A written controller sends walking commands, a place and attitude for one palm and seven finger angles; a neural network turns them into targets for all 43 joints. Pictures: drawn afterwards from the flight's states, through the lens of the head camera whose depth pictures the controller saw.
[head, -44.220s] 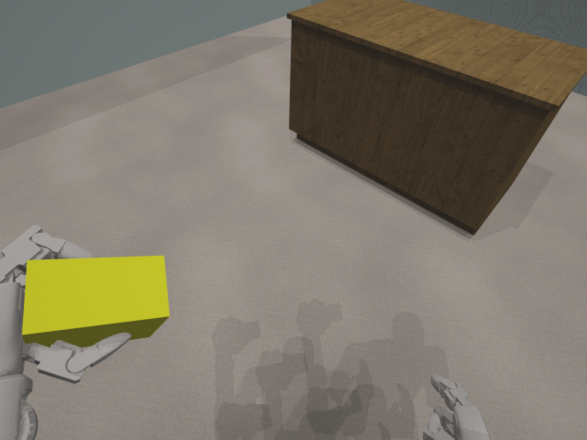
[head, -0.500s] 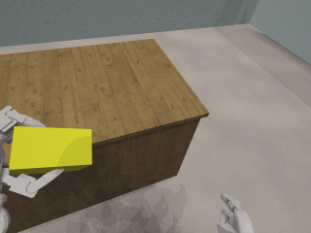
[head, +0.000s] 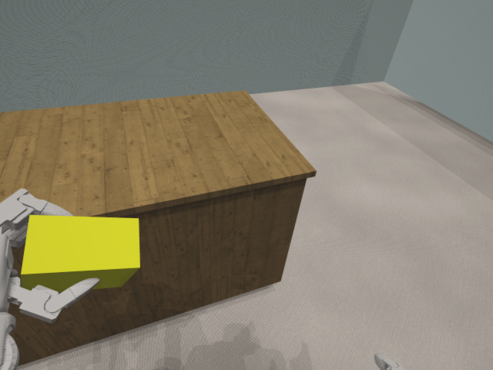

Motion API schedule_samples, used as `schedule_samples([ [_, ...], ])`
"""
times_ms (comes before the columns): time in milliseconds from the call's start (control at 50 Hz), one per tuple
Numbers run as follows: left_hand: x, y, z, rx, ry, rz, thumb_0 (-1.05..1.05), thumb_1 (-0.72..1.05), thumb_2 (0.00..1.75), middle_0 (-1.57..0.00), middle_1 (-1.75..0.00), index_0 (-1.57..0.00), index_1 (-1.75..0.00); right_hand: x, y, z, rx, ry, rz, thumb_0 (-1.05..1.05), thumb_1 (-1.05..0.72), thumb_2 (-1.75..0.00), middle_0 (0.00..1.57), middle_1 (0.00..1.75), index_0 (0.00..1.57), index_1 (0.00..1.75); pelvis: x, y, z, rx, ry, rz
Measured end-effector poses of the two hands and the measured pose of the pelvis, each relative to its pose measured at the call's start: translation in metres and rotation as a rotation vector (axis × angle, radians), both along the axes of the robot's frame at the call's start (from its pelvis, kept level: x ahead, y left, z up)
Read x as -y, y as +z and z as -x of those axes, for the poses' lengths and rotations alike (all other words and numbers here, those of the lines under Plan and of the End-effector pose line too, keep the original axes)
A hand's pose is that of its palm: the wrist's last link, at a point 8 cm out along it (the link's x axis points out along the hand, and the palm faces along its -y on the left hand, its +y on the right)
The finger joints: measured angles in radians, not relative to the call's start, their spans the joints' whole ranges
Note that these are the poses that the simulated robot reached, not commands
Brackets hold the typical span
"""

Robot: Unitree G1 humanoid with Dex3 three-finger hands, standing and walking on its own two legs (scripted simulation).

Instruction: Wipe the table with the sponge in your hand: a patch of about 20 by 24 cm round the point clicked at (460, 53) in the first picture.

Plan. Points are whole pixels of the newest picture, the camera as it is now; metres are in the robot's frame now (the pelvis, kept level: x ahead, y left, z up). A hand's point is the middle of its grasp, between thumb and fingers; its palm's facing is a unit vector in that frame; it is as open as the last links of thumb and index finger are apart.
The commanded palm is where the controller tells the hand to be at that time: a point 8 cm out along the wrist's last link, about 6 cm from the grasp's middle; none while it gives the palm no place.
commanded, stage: stop stepping back and stand still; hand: left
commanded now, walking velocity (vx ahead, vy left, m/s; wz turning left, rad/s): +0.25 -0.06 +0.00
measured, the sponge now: (98, 255) +0.22 +0.21 +0.15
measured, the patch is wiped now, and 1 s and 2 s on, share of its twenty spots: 1.00 1.00 1.00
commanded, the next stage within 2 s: stand and wait in 0.70 s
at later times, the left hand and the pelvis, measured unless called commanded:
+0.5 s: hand (63, 293) +0.16 +0.22 +0.17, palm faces +0.40 -0.83 -0.39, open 10.3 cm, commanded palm +0.11 +0.25 +0.19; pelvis -0.05 -0.03 +0.00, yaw +0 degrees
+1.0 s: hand (71, 278) +0.18 +0.22 +0.16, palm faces +0.38 -0.85 -0.35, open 10.4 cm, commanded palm +0.13 +0.27 +0.19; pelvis -0.03 -0.02 +0.01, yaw +1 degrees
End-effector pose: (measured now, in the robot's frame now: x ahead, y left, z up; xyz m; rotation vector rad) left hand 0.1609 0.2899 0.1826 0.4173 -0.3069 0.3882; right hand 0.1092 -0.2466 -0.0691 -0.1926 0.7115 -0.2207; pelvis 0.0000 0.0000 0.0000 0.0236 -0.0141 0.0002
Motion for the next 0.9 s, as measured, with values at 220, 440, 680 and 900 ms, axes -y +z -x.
schedule_samples([
  [220, 0.038, -0.002, 0.029, -0.015, -0.090, -0.005, -0.01, -0.53, 1.05, -0.70, -1.32, -0.72, -1.32, 0.000, -0.025, 0.026, -0.100, 0.052, -0.040, 0.01, -0.90, -0.90, 0.20, 0.30, 0.21, 0.30, 0.016, -0.007, 0.039, 0.024, 0.009, 0.034],
  [440, 0.025, 0.005, 0.038, -0.048, -0.012, -0.032, -0.01, -0.53, 1.05, -0.70, -1.32, -0.72, -1.32, 0.003, 0.004, 0.027, 0.047, 0.041, -0.040, 0.01, -0.91, -0.90, 0.20, 0.30, 0.21, 0.30, 0.021, 0.004, 0.055, 0.017, -0.013, 0.022],
  [680, 0.049, 0.000, 0.057, -0.049, -0.041, 0.009, -0.01, -0.53, 1.05, -0.70, -1.32, -0.72, -1.32, 0.023, -0.002, 0.020, -0.057, 0.085, 0.030, 0.01, -0.90, -0.90, 0.20, 0.30, 0.21, 0.30, 0.031, 0.003, 0.053, 0.012, 0.014, 0.027],
  [900, 0.032, -0.003, 0.031, -0.095, 0.026, 0.001, -0.01, -0.53, 1.05, -0.70, -1.32, -0.72, -1.32, 0.006, 0.001, -0.014, 0.009, 0.096, -0.013, 0.01, -0.91, -0.90, 0.20, 0.30, 0.20, 0.30, 0.025, 0.005, 0.034, 0.004, 0.025, 0.042],
])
